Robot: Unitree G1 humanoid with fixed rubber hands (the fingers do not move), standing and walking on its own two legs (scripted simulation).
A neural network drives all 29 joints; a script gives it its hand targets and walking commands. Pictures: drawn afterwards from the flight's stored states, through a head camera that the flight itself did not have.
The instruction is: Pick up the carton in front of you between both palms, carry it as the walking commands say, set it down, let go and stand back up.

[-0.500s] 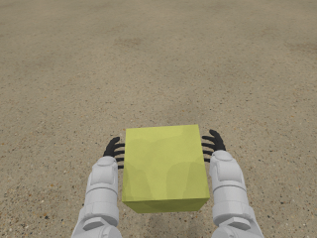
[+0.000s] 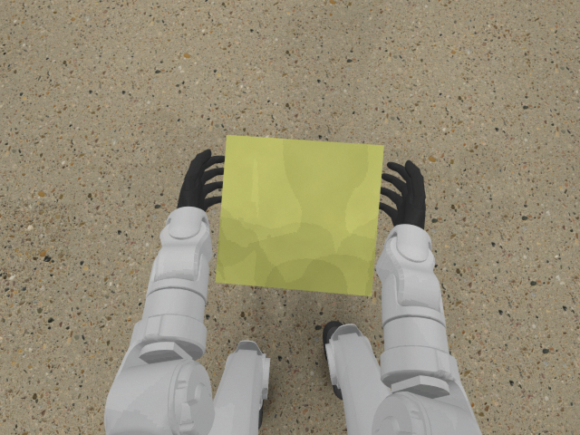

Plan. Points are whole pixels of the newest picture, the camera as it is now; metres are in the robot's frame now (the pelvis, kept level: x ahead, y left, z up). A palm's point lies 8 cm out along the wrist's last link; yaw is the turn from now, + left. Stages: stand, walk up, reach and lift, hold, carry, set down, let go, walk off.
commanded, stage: set down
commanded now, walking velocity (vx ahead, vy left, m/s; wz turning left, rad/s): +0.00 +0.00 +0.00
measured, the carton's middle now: (300, 215) +0.44 -0.02 -0.18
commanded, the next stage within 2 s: none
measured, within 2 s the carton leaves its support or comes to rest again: rests again in 1.68 s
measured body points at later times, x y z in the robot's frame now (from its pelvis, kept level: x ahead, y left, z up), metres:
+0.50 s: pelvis -0.01 +0.01 -0.12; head +0.26 +0.01 +0.24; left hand +0.49 +0.11 -0.24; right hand +0.42 -0.18 -0.22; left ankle +0.04 +0.12 -0.62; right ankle +0.11 -0.13 -0.62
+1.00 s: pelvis -0.04 +0.01 -0.22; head +0.31 +0.01 +0.06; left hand +0.53 +0.08 -0.38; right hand +0.42 -0.20 -0.38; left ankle +0.04 +0.12 -0.62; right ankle +0.10 -0.13 -0.62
